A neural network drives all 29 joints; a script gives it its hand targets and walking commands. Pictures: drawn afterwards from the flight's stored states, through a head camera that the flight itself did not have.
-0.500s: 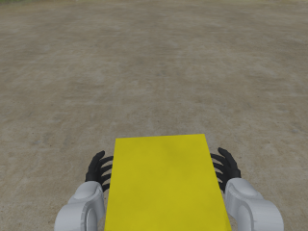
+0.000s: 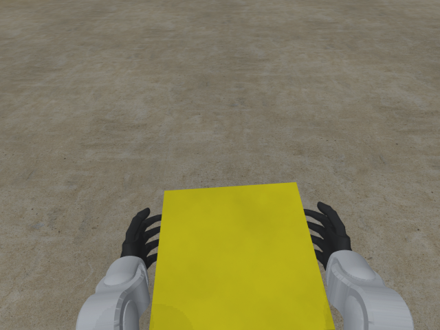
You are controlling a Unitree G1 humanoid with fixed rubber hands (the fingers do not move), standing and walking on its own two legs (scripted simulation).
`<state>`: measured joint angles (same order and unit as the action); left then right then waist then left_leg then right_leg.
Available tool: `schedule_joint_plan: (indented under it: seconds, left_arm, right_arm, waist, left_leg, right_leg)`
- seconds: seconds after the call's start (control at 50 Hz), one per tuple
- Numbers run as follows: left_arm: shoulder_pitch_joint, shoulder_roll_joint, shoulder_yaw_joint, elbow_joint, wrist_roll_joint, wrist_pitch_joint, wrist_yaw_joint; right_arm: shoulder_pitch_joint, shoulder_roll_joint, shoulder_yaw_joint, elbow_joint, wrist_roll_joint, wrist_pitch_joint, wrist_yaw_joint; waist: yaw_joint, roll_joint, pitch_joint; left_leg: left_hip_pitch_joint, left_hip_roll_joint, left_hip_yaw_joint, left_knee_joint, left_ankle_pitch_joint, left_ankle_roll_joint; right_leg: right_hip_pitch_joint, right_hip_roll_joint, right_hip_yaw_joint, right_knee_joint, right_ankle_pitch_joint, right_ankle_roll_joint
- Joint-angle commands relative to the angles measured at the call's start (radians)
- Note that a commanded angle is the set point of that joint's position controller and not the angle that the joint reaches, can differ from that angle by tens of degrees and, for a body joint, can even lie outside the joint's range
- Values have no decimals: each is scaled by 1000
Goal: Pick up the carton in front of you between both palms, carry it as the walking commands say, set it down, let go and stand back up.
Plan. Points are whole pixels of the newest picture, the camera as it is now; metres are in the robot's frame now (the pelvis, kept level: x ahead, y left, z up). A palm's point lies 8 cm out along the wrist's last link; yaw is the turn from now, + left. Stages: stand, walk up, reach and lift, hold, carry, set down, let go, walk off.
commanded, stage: carry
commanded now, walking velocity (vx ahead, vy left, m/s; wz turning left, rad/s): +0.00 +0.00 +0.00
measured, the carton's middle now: (235, 274) +0.23 +0.00 +0.03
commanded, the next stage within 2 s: none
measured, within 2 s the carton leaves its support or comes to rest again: neither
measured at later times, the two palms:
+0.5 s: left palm (149, 227) +0.30 +0.15 +0.08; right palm (324, 226) +0.29 -0.15 +0.09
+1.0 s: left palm (152, 249) +0.25 +0.13 +0.09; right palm (341, 250) +0.24 -0.17 +0.09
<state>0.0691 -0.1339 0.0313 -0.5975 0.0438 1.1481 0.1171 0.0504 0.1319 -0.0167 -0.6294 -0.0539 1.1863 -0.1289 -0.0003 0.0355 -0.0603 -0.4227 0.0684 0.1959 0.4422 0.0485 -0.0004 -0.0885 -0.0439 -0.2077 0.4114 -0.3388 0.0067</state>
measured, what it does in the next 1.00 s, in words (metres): stands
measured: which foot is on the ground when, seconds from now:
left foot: down 0.00-1.00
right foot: down 0.00-1.00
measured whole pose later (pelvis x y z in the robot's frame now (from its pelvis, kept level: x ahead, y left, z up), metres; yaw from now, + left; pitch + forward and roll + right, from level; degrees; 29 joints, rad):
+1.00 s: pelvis +0.01 -0.01 -0.01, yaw -2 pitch +1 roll +0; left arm -0.02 -0.13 0.06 -0.46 0.07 1.23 0.13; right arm -0.02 0.13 -0.05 -0.47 -0.05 1.23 -0.13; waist 0.00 0.00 -0.12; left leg -0.39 0.09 0.22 0.50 -0.12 0.04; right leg -0.11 -0.03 -0.13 0.52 -0.42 0.00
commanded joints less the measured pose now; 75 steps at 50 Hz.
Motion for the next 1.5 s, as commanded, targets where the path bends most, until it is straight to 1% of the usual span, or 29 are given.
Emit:
schedule_joint_plan:
  seconds: [0.0, 0.02, 0.04, 0.06, 0.08, 0.1, 0.14, 0.16, 0.2, 0.26, 0.32, 0.4, 0.46, 0.54, 0.62, 0.64, 0.76, 0.8, 0.86, 0.96, 1.06, 1.16, 1.24, 1.34, 1.4, 1.48]
  left_arm:
    - [-349, -652, -601, -81, -256, 47, -91]
    - [-356, -636, -601, -63, -248, 64, -83]
    - [-359, -620, -602, -58, -253, 77, -77]
    - [-373, -628, -612, -73, -260, 84, -74]
    - [-396, -647, -624, -66, -263, 88, -76]
    - [-417, -675, -630, -57, -268, 87, -81]
    - [-432, -727, -634, -42, -276, 78, -92]
    - [-436, -747, -637, -38, -278, 72, -96]
    - [-431, -770, -642, -40, -281, 60, -103]
    - [-428, -784, -637, -47, -279, 45, -108]
    - [-420, -785, -630, -49, -275, 41, -109]
    - [-412, -765, -623, -45, -263, 43, -109]
    - [-422, -751, -618, -38, -261, 47, -108]
    - [-439, -745, -617, -26, -265, 54, -108]
    - [-448, -741, -612, -14, -267, 63, -106]
    - [-454, -739, -609, -11, -267, 65, -105]
    - [-471, -734, -599, 3, -263, 75, -100]
    - [-476, -736, -599, 3, -263, 78, -98]
    - [-477, -732, -596, 13, -258, 80, -96]
    - [-489, -707, -586, 73, -235, 68, -106]
    - [-529, -681, -560, 174, -200, 15, -137]
    - [-569, -718, -551, 249, -175, -67, -174]
    - [-577, -733, -528, 319, -147, -134, -199]
    - [-598, -732, -481, 427, -99, -235, -224]
    - [-617, -736, -454, 493, -74, -299, -238]
    - [-668, -745, -410, 589, -44, -389, -257]
  right_arm:
    - [-367, 662, 607, -56, 276, 9, 89]
    - [-346, 637, 579, -22, 264, 23, 84]
    - [-325, 630, 562, 13, 263, 32, 81]
    - [-304, 651, 550, 38, 265, 34, 84]
    - [-304, 673, 541, 51, 259, 35, 87]
    - [-327, 698, 543, 44, 258, 32, 91]
    - [-376, 751, 564, 28, 272, 23, 103]
    - [-388, 770, 568, 27, 278, 17, 107]
    - [-401, 792, 580, 15, 282, 6, 111]
    - [-425, 808, 604, -11, 286, -3, 111]
    - [-426, 807, 615, -17, 288, -4, 111]
    - [-416, 790, 615, -10, 284, 0, 111]
    - [-414, 778, 610, 4, 279, 5, 112]
    - [-428, 767, 603, 10, 277, 11, 110]
    - [-439, 760, 597, 15, 276, 19, 106]
    - [-442, 759, 595, 18, 275, 21, 106]
    - [-461, 751, 587, 25, 280, 31, 104]
    - [-464, 751, 586, 26, 282, 33, 104]
    - [-469, 746, 583, 33, 282, 36, 105]
    - [-483, 715, 572, 85, 264, 24, 119]
    - [-514, 688, 542, 189, 225, -26, 152]
    - [-559, 723, 535, 268, 202, -106, 188]
    - [-570, 735, 510, 339, 168, -170, 210]
    - [-573, 733, 453, 459, 116, -270, 235]
    - [-596, 738, 424, 527, 93, -336, 249]
    - [-646, 744, 381, 623, 61, -428, 268]
  waist:
    - [8, 38, -262]
    - [5, 113, -276]
    - [5, 137, -277]
    - [3, 138, -295]
    - [2, 140, -308]
    - [2, 118, -303]
    - [-1, 77, -306]
    - [-1, 69, -315]
    - [-1, 28, -340]
    - [-1, -42, -348]
    - [1, -55, -336]
    - [1, -50, -302]
    - [0, -54, -267]
    - [0, -44, -228]
    - [0, -45, -198]
    - [0, -53, -190]
    - [-1, -40, -147]
    - [-2, -37, -146]
    - [-3, -36, -150]
    - [-4, -34, -143]
    - [-4, -28, -143]
    - [-5, -25, -182]
    - [-4, -33, -208]
    - [-3, -37, -227]
    - [-1, -35, -231]
    - [-1, -37, -236]
  left_leg:
    - [451, 177, -174, -14, 586, 37]
    - [458, 232, -220, -19, 665, 66]
    - [487, 272, -258, -12, 589, 116]
    - [491, 255, -260, -13, 572, 126]
    - [470, 223, -244, -25, 553, 113]
    - [447, 198, -216, -22, 510, 98]
    - [448, 156, -165, 25, 499, 72]
    - [449, 147, -157, 43, 508, 71]
    - [448, 138, -148, 75, 506, 77]
    - [405, 126, -123, 102, 465, 81]
    - [370, 112, -102, 116, 402, 79]
    - [333, 102, -83, 131, 322, 71]
    - [306, 99, -78, 131, 251, 63]
    - [289, 101, -78, 118, 175, 54]
    - [279, 103, -87, 92, 95, 47]
    - [276, 105, -90, 85, 69, 45]
    - [261, 107, -109, 29, -73, 33]
    - [259, 108, -113, 20, -94, 31]
    - [255, 109, -117, 10, -105, 29]
    - [251, 109, -119, -2, -130, 24]
    - [250, 109, -122, -6, -149, 22]
    - [265, 113, -121, 5, -107, 27]
    - [272, 115, -109, 32, -50, 31]
    - [265, 117, -98, 61, 19, 35]
    - [261, 115, -91, 70, 34, 35]
    - [258, 113, -87, 70, 28, 32]
  right_leg:
    - [-161, -88, 19, 139, 210, 28]
    - [-169, -57, 62, 145, -44, 37]
    - [-204, -55, 91, 136, -86, 35]
    - [-193, -58, 93, 107, -52, 34]
    - [-161, -54, 92, 71, -28, 36]
    - [-134, -56, 93, 38, 4, 43]
    - [-112, -67, 95, -16, 106, 49]
    - [-95, -69, 94, -10, 150, 50]
    - [-72, -78, 98, -5, 235, 48]
    - [-43, -93, 103, 34, 369, 44]
    - [-46, -104, 108, 52, 423, 39]
    - [-62, -112, 114, 58, 441, 30]
    - [-76, -114, 120, 52, 425, 21]
    - [-105, -113, 127, 38, 360, 10]
    - [-133, -109, 136, 17, 262, 1]
    - [-140, -107, 138, 9, 232, -1]
    - [-192, -98, 152, -21, 67, -19]
    - [-198, -96, 156, -28, 39, -24]
    - [-201, -94, 160, -31, 32, -28]
    - [-220, -90, 168, -35, 15, -35]
    - [-231, -86, 177, -38, 8, -40]
    - [-215, -83, 174, -17, 38, -42]
    - [-208, -84, 173, 4, 92, -42]
    - [-188, -88, 170, 31, 187, -40]
    - [-181, -91, 171, 39, 225, -40]
    - [-176, -89, 169, 45, 229, -41]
